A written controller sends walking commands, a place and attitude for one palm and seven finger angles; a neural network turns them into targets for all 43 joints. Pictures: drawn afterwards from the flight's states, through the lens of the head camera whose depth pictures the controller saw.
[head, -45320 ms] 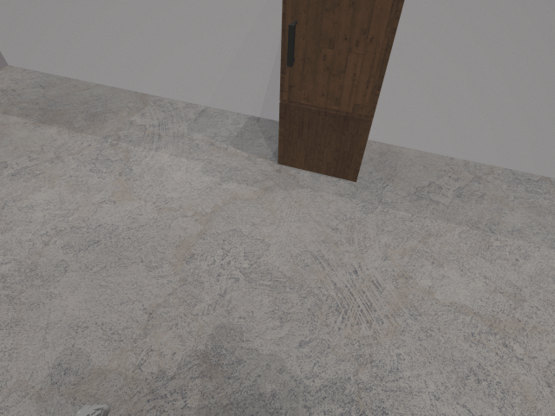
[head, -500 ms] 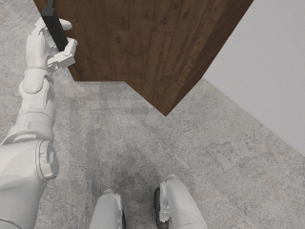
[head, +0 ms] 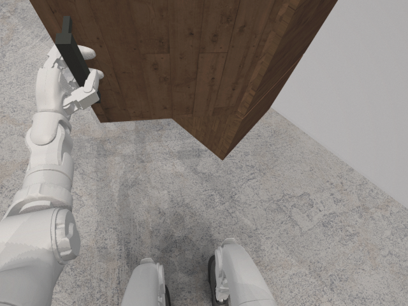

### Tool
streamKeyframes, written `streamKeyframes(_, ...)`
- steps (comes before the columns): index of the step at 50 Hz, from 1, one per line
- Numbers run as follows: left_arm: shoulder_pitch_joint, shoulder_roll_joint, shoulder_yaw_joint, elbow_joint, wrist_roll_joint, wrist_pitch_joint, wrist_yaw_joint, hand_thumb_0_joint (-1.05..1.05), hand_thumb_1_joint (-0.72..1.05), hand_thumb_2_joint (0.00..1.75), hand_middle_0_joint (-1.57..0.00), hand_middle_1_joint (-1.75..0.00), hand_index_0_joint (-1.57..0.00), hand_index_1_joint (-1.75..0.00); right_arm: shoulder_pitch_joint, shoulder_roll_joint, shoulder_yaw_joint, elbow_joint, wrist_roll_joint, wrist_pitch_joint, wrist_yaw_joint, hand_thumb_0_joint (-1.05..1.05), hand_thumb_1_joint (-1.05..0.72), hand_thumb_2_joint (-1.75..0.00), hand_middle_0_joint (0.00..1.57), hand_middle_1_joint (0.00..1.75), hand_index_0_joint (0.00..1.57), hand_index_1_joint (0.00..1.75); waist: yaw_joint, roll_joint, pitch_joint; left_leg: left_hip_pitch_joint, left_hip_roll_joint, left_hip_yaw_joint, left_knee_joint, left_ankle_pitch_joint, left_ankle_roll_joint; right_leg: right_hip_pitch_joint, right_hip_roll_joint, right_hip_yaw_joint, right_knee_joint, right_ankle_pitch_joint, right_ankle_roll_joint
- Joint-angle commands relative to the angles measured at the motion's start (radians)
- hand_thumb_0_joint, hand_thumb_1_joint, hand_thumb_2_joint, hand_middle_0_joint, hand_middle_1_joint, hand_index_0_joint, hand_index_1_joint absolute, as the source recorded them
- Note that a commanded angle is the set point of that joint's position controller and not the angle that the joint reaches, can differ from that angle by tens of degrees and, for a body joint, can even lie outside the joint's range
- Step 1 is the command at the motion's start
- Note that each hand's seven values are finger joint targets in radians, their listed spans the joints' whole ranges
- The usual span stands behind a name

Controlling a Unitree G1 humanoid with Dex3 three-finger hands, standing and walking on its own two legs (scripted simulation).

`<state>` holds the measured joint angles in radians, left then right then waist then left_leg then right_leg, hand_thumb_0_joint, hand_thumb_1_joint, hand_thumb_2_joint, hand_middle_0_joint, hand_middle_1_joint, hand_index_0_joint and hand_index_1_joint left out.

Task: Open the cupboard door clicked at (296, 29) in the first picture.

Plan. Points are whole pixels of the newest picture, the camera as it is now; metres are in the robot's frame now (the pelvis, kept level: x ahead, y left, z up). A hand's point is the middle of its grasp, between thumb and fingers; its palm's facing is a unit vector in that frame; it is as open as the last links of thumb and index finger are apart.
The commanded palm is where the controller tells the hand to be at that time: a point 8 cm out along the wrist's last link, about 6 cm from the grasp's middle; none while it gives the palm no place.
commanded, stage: pull the door open along its arc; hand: left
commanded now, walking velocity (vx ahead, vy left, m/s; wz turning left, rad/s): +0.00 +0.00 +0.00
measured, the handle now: (82, 64) +0.57 +0.19 +0.04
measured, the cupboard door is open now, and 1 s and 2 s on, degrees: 48 86 87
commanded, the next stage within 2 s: open thumb and fingers to let go in 0.68 s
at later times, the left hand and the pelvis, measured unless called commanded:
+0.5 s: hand (139, 172) +0.35 +0.08 +0.04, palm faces +0.34 -0.94 +0.00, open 6.4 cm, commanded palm +0.28 +0.15 +0.04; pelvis +0.01 -0.02 +0.02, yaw +2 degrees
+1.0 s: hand (165, 186) +0.32 +0.04 +0.03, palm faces +0.39 -0.92 -0.04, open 6.9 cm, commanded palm +0.27 +0.09 +0.04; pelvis +0.00 -0.05 +0.01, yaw +5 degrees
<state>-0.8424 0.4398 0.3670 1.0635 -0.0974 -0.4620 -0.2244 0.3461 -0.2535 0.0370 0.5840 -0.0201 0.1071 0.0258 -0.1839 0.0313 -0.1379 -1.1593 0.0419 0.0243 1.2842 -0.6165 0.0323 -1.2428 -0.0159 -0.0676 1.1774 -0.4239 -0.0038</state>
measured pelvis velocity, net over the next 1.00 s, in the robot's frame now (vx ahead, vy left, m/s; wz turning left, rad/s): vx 0.00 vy -0.05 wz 0.09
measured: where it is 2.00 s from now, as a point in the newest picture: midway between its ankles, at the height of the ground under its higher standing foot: outside the picture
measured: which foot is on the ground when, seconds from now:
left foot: down 0.00-1.00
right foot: down 0.00-1.00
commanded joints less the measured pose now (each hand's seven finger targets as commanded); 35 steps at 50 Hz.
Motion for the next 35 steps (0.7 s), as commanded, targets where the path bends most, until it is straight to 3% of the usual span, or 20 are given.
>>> streamKeyframes(1,-0.075,0.128,-0.017,-0.28,-0.03,-0.055,-0.016,0.0,0.9,0.9,-0.4,-1.35,-0.4,-1.35,0.133,-0.174,-0.074,-0.09,0.015,-0.026,-0.004,0.0,-0.9,-0.9,0.2,0.3,0.2,0.3,0.071,0.068,-0.569,0.277,-0.035,-0.044,-0.189,0.526,-0.024,0.498,0.037,0.031,-0.095,0.38,-0.02)
streamKeyframes(3,0.047,0.057,-0.057,-0.34,-0.048,-0.046,-0.012,0.0,0.9,0.9,-0.4,-1.35,-0.4,-1.35,0.113,-0.165,-0.079,-0.108,0.023,-0.032,0.001,0.0,-0.9,-0.9,0.2,0.3,0.2,0.3,0.084,0.037,-0.527,0.266,-0.038,-0.032,-0.211,0.518,-0.024,0.527,0.036,0.029,-0.11,0.387,-0.019)
streamKeyframes(6,0.244,-0.016,-0.095,-0.486,-0.071,-0.049,0.004,0.0,0.9,0.9,-0.4,-1.35,-0.4,-1.35,0.078,-0.154,-0.089,-0.135,0.032,-0.048,0.008,0.0,-0.9,-0.9,0.2,0.3,0.2,0.3,0.12,0.018,-0.52,0.282,-0.036,-0.025,-0.232,0.552,-0.028,0.557,0.031,0.026,-0.111,0.407,-0.018)
streamKeyframes(7,0.265,-0.057,0.025,-0.578,-0.143,-0.055,0.148,0.0,0.9,0.9,-0.4,-1.35,-0.4,-1.35,0.044,-0.133,-0.088,-0.156,0.019,-0.06,0.008,0.0,-0.9,-0.9,0.2,0.3,0.2,0.3,0.182,0.021,-0.5,0.261,-0.039,-0.021,-0.251,0.551,-0.042,0.563,0.03,0.01,-0.11,0.395,-0.018)
streamKeyframes(8,0.355,-0.139,-0.053,-0.577,-0.117,-0.05,0.224,0.0,0.9,0.9,-0.4,-1.35,-0.4,-1.35,0.029,-0.125,-0.087,-0.154,0.014,-0.071,0.017,0.0,-0.9,-0.9,0.2,0.3,0.2,0.3,0.17,-0.005,-0.476,0.265,-0.037,-0.022,-0.256,0.522,-0.049,0.551,0.032,0.005,-0.115,0.362,-0.016)
streamKeyframes(9,0.394,-0.172,-0.077,-0.585,-0.1,-0.047,0.287,0.0,0.9,0.9,-0.4,-1.35,-0.4,-1.35,0.02,-0.122,-0.085,-0.154,0.009,-0.076,0.021,0.0,-0.9,-0.9,0.2,0.3,0.2,0.3,0.163,-0.03,-0.415,0.252,-0.034,-0.028,-0.267,0.511,-0.052,0.531,0.032,-0.004,-0.12,0.344,-0.018)
streamKeyframes(14,0.555,-0.215,-0.105,-0.74,0.041,-0.084,0.551,0.0,0.9,0.9,-0.4,-1.35,-0.4,-1.35,-0.029,-0.095,-0.087,-0.169,-0.031,-0.082,0.029,0.0,-0.9,-0.9,0.2,0.3,0.2,0.3,0.215,-0.05,-0.415,0.235,-0.048,-0.016,-0.272,0.473,-0.056,0.603,0.016,0.015,-0.107,0.363,-0.031)
streamKeyframes(16,0.642,-0.27,-0.144,-0.766,0.098,-0.089,0.637,0.0,0.9,0.9,-0.4,-1.35,-0.4,-1.35,-0.059,-0.076,-0.087,-0.17,-0.042,-0.08,0.03,0.0,-0.9,-0.9,0.2,0.3,0.2,0.3,0.233,-0.051,-0.406,0.245,-0.052,-0.01,-0.273,0.472,-0.056,0.613,0.009,0.022,-0.109,0.372,-0.032)
streamKeyframes(18,0.647,-0.331,-0.207,-0.79,0.136,-0.088,0.705,0.0,0.9,0.9,-0.4,-1.35,-0.4,-1.35,-0.092,-0.064,-0.084,-0.17,-0.048,-0.081,0.025,0.0,-0.9,-0.9,0.2,0.3,0.2,0.3,0.221,-0.071,-0.376,0.246,-0.056,-0.016,-0.276,0.431,-0.055,0.603,0.005,0.023,-0.122,0.341,-0.031)
streamKeyframes(19,0.659,-0.338,-0.227,-0.803,0.156,-0.093,0.727,0.0,0.9,0.9,-0.4,-1.35,-0.4,-1.35,-0.101,-0.06,-0.087,-0.172,-0.053,-0.085,0.019,0.0,-0.9,-0.9,0.2,0.3,0.2,0.3,0.216,-0.106,-0.386,0.239,-0.06,-0.017,-0.269,0.42,-0.049,0.624,0.007,0.03,-0.129,0.345,-0.03)
streamKeyframes(22,0.7,-0.402,-0.305,-0.811,0.192,-0.1,0.767,0.0,0.9,0.9,-0.4,-1.35,-0.4,-1.35,-0.131,-0.04,-0.086,-0.158,-0.057,-0.099,0.008,0.0,-0.9,-0.9,0.2,0.3,0.2,0.3,0.211,-0.103,-0.369,0.244,-0.067,-0.01,-0.268,0.379,-0.048,0.633,0.001,0.042,-0.146,0.332,-0.026)
streamKeyframes(24,0.708,-0.405,-0.327,-0.837,0.205,-0.111,0.775,0.0,0.9,0.9,-0.4,-1.35,-0.4,-1.35,-0.15,-0.033,-0.087,-0.155,-0.059,-0.11,-0.001,0.0,-0.9,-0.9,0.2,0.3,0.2,0.3,0.209,-0.108,-0.373,0.239,-0.071,-0.012,-0.261,0.361,-0.044,0.648,-0.002,0.054,-0.156,0.328,-0.026)
streamKeyframes(30,0.822,-0.502,-0.441,-0.881,0.211,-0.116,0.766,0.0,0.9,0.9,-0.4,-1.35,-0.4,-1.35,-0.186,-0.014,-0.084,-0.147,-0.063,-0.148,-0.002,0.0,-0.9,-0.9,0.2,0.3,0.2,0.3,0.206,-0.1,-0.365,0.242,-0.078,-0.007,-0.247,0.351,-0.043,0.66,-0.008,0.065,-0.167,0.343,-0.025)
streamKeyframes(35,0.775,-0.599,-0.576,-0.929,0.242,-0.107,0.777,0.0,0.9,0.9,-0.4,-1.35,-0.4,-1.35,-0.202,-0.011,-0.084,-0.138,-0.072,-0.194,0.0,0.0,-0.9,-0.9,0.2,0.3,0.2,0.3,0.166,-0.106,-0.358,0.234,-0.078,-0.015,-0.22,0.322,-0.04,0.624,-0.019,0.073,-0.174,0.318,-0.022)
